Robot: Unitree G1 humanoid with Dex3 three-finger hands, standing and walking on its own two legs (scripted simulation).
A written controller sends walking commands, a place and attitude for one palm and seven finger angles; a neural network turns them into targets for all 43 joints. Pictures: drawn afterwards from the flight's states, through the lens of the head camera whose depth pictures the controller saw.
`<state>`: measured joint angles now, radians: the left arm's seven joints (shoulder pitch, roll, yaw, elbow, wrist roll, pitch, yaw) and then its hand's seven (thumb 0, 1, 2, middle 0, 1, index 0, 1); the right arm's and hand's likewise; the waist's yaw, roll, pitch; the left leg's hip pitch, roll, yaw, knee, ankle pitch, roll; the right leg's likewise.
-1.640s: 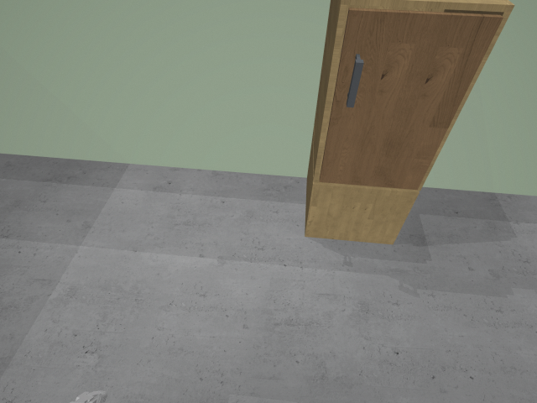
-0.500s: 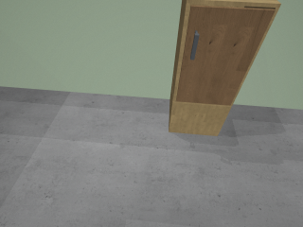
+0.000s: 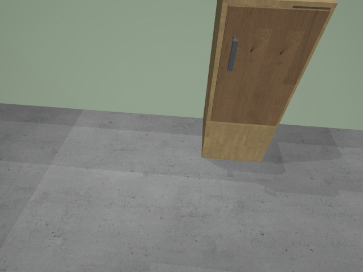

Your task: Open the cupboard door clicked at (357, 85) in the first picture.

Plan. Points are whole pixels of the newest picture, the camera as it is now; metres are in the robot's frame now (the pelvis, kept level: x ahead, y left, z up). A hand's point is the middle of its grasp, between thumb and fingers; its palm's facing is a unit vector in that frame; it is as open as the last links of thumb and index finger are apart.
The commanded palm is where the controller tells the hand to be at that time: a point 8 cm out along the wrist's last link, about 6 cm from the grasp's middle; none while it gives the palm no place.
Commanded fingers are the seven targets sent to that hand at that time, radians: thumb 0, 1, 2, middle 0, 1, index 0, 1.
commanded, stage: walk to a spot facing it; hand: left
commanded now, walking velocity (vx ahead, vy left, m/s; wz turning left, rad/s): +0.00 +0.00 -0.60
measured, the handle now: (232, 53) +0.93 -0.15 +0.03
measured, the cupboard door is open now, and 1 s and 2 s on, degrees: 0 0 0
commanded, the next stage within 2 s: none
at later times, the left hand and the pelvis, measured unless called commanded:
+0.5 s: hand out of the picture +0.04 +0.17 -0.17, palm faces -0.19 -0.95 -0.24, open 7.4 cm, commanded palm none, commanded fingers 0.00 0.90 0.90 -0.20 -0.30 -0.20 -0.30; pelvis -0.03 -0.02 -0.01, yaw -14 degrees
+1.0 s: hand out of the picture +0.15 +0.21 -0.17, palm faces -0.49 -0.84 -0.22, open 7.4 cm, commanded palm none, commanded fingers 0.00 0.90 0.90 -0.20 -0.30 -0.20 -0.30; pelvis -0.04 +0.06 +0.00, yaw -34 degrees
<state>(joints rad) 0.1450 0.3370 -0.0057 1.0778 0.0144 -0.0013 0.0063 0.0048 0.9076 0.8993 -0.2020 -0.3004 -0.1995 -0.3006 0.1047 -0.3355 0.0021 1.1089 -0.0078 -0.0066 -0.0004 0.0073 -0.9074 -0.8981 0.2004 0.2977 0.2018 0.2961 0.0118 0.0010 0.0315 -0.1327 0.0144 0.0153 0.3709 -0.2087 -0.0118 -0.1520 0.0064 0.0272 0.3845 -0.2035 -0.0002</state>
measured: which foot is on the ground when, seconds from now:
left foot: down 0.00-0.32, up 0.34-0.74, down 0.76-1.00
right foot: down 0.00-0.76, up 0.78-1.00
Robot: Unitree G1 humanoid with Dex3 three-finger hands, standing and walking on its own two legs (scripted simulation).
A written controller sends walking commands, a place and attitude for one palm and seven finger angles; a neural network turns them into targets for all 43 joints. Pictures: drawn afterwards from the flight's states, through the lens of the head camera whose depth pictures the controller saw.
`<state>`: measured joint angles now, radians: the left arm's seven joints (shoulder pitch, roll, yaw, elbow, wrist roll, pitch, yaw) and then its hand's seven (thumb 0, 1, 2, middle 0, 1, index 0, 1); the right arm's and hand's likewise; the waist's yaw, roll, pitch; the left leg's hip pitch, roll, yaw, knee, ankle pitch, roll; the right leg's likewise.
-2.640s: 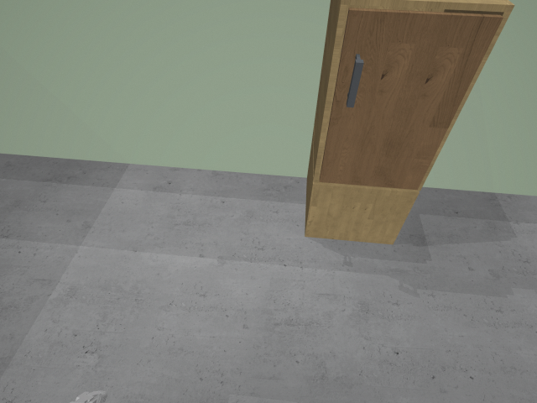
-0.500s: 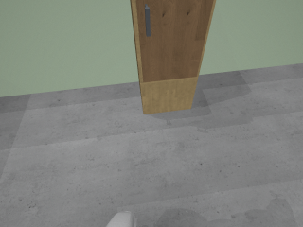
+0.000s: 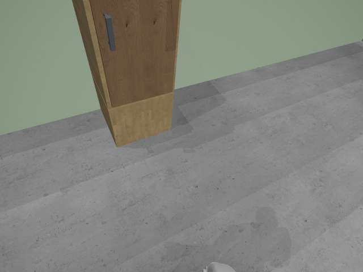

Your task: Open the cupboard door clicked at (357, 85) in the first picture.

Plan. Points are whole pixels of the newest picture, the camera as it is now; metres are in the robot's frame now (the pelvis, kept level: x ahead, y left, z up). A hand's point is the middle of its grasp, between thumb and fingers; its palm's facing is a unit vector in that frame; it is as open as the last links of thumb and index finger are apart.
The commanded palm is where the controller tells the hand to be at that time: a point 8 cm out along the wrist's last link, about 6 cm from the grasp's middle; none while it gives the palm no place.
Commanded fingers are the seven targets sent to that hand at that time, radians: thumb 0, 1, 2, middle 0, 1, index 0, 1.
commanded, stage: walk to a spot facing it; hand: left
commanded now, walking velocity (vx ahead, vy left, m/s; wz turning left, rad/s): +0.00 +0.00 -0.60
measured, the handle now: (109, 31) +0.92 +0.36 +0.03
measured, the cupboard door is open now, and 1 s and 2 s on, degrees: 0 0 0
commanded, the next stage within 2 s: turn to face it in 1.30 s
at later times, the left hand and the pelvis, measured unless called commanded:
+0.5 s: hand out of the picture +0.15 +0.14 -0.17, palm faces -0.29 -0.94 -0.20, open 7.4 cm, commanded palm none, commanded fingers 0.00 0.90 0.90 -0.20 -0.30 -0.20 -0.30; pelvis +0.03 -0.03 -0.01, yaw -18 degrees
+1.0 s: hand (175, 195) +0.36 +0.03 -0.17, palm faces -0.60 -0.79 -0.14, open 7.4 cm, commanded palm none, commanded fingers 0.00 0.90 0.90 -0.20 -0.30 -0.20 -0.30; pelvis +0.17 -0.06 +0.00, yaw -37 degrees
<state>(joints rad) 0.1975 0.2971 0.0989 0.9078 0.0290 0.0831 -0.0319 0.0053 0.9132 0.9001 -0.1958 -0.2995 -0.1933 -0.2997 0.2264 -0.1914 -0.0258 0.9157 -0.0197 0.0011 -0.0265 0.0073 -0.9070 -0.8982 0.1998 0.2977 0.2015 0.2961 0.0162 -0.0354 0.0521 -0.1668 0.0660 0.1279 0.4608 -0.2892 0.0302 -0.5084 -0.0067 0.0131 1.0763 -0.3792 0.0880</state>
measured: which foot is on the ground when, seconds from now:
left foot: down 0.00-0.22, up 0.24-0.56, down 0.58-1.00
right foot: up 0.00-0.20, down 0.22-0.58, up 0.60-1.00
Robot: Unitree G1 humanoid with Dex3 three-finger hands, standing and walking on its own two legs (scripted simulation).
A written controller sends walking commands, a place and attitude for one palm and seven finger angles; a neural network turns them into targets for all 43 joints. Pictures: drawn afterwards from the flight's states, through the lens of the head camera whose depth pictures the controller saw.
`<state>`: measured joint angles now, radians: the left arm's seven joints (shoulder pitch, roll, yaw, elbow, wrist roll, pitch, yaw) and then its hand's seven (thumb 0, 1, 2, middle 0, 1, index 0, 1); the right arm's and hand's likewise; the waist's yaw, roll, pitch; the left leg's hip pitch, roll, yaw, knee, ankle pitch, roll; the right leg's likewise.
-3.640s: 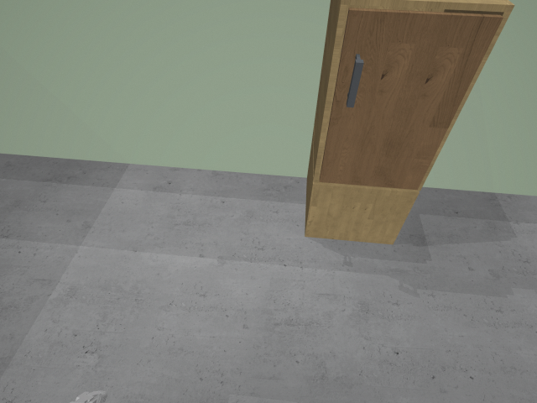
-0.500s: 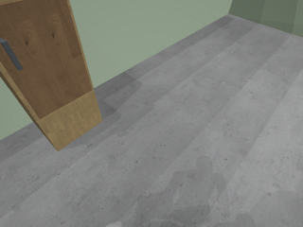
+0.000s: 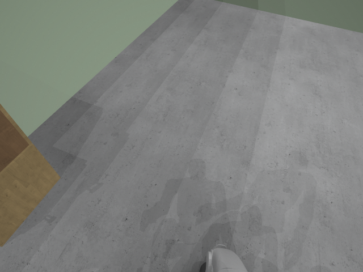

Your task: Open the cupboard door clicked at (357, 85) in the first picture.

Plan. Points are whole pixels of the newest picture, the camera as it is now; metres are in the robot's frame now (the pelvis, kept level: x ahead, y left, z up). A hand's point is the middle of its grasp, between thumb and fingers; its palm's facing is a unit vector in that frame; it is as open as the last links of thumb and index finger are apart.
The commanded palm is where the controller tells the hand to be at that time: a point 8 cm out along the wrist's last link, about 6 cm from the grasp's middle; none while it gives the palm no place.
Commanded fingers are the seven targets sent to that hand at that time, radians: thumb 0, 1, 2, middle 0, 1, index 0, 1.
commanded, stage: walk to a spot facing it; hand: left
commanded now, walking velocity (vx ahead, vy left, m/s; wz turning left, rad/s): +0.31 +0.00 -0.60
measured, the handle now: out of the picture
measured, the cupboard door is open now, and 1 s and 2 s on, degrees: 0 0 0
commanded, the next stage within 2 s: turn to face it in 0.30 s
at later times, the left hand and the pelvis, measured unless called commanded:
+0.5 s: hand (130, 215) +0.29 +0.14 -0.17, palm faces -0.16 -0.96 -0.22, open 7.3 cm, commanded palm none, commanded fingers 0.00 0.90 0.90 -0.20 -0.30 -0.20 -0.30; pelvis +0.20 -0.04 +0.00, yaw -13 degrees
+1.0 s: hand (123, 188) +0.37 +0.18 -0.17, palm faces +0.00 -0.98 -0.22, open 7.4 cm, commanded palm none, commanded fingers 0.00 0.90 0.90 -0.20 -0.30 -0.20 -0.30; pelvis +0.28 -0.01 +0.00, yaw -2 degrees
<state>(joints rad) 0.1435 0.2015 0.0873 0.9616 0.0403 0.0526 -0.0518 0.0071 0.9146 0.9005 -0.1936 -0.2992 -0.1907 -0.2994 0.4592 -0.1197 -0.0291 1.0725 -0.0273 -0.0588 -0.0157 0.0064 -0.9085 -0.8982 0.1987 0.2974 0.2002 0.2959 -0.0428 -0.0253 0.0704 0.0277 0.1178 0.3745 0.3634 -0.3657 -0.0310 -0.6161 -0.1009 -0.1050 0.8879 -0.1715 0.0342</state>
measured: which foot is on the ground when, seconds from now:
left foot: down 0.00-0.14, up 0.16-0.58, down 0.60-1.00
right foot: up 0.00-0.10, down 0.12-0.62, up 0.64-1.00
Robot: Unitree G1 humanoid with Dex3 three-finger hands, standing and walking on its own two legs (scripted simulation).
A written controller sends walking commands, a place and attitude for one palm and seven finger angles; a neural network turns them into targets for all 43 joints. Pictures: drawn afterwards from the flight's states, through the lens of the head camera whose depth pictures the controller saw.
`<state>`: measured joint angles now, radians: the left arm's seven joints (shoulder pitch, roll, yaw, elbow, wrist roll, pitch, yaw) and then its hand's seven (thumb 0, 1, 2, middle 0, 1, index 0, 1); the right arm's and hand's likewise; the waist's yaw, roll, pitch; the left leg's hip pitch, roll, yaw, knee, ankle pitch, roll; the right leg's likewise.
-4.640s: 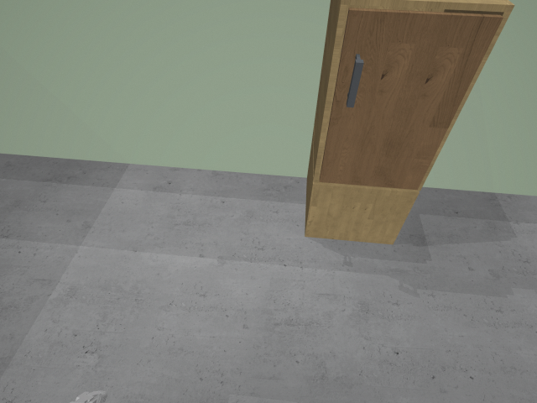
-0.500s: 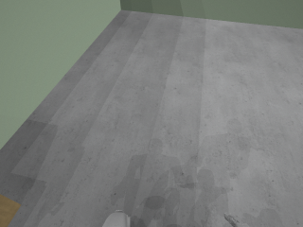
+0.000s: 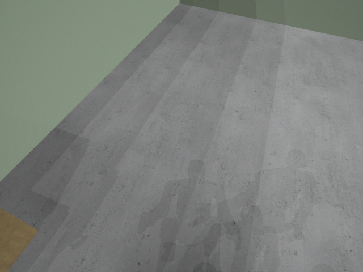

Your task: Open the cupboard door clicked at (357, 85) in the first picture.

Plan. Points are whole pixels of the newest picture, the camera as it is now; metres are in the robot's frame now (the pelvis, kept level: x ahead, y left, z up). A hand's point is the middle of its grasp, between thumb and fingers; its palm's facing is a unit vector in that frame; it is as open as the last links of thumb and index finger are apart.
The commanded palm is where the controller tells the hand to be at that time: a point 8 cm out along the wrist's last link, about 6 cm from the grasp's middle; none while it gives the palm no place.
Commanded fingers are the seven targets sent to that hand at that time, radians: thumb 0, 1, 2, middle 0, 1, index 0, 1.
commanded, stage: turn to face it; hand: left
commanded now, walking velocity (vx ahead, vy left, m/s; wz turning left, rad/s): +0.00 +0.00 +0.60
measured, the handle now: out of the picture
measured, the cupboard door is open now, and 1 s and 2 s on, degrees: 0 0 0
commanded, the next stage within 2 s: take the last steps up to it in 1.88 s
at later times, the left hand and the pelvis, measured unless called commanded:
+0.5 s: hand out of the picture -0.02 +0.17 -0.17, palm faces +0.35 -0.90 -0.25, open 7.4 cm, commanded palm none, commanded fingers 0.00 0.90 0.90 -0.20 -0.30 -0.20 -0.30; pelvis +0.00 -0.03 -0.01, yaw +20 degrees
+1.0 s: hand out of the picture -0.01 +0.22 -0.15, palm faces +0.59 -0.75 -0.29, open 7.4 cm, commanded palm none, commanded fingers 0.00 0.90 0.90 -0.20 -0.30 -0.20 -0.30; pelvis +0.02 -0.03 -0.01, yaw +37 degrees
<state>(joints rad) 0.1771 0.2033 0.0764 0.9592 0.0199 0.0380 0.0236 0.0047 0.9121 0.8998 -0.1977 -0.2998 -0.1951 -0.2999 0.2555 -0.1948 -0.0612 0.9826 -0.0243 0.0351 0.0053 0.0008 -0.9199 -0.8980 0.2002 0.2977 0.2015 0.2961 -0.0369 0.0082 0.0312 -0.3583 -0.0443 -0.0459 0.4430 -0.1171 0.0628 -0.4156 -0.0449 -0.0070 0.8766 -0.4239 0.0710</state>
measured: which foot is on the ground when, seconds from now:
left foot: down 0.00-0.14, up 0.16-0.54, down 0.56-0.98, up 1.00-1.00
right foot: up 0.00-0.12, down 0.14-0.56, up 0.58-0.96, down 0.98-1.00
